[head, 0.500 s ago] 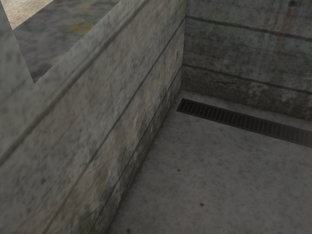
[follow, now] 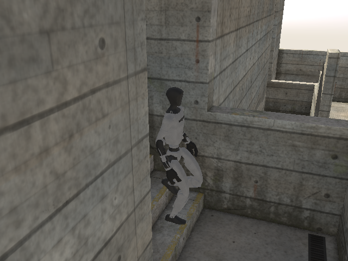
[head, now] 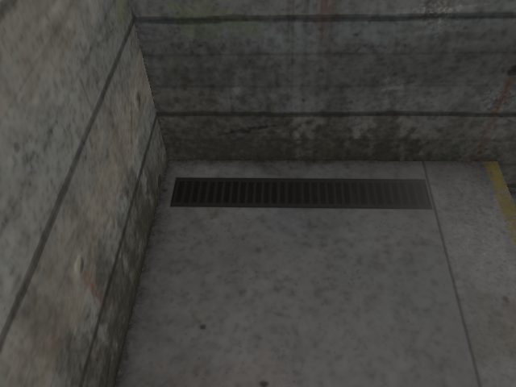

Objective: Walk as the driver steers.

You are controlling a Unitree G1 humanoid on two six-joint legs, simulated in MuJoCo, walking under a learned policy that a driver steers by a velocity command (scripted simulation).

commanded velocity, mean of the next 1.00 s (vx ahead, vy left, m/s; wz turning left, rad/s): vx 0.50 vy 0.00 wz -0.58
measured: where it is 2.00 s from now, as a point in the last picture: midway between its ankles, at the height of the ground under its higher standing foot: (448, 271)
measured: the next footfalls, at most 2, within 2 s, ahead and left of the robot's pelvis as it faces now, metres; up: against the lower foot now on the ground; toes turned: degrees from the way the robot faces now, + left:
left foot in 0.32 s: +0.42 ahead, +0.10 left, -0.18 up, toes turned -14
right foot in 0.82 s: +0.58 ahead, -0.24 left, -0.18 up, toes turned -31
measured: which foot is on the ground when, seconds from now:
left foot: up 0.00-0.30, down 0.32-0.82, up 0.84-1.00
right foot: down 0.00-0.34, up 0.36-0.80, down 0.82-1.00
